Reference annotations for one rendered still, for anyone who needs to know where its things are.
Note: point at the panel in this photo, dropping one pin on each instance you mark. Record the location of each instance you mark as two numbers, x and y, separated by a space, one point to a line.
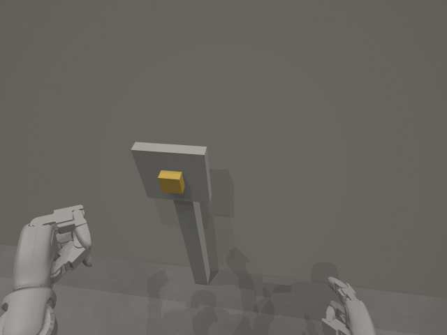
192 161

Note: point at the robot right hand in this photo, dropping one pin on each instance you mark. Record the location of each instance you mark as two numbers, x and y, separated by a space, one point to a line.
352 319

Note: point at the button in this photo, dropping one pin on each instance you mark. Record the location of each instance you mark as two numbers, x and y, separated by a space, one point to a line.
171 182

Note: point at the robot left hand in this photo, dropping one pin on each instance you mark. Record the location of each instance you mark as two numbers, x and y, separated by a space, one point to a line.
39 245

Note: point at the left robot forearm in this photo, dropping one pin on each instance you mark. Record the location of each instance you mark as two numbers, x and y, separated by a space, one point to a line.
29 311

